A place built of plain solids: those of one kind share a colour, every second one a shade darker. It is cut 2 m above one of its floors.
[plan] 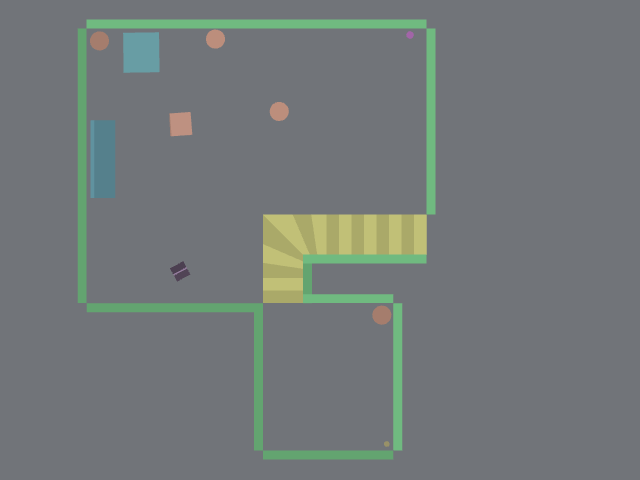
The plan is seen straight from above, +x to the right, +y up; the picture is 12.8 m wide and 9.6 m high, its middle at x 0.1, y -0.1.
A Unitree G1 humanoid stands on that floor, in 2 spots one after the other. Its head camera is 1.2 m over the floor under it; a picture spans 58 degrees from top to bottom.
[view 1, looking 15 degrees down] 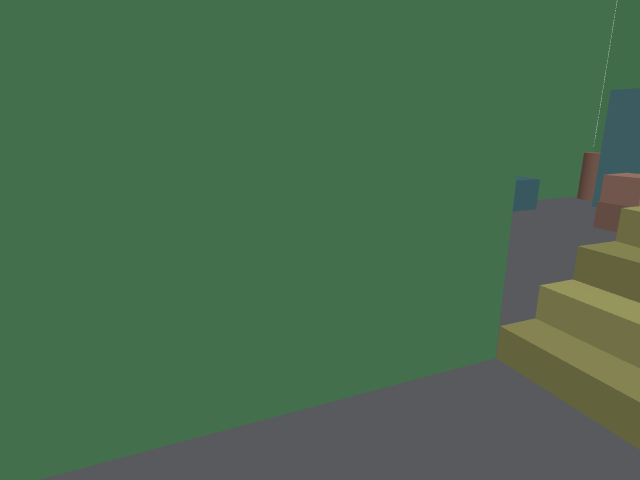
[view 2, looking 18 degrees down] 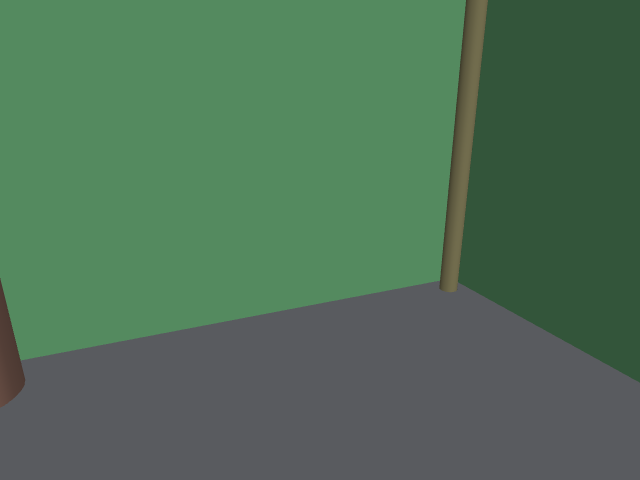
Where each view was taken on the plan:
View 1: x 0.49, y -3.03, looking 157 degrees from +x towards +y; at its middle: wall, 1.72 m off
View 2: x -0.67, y -2.36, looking -23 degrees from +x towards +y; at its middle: wall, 2.55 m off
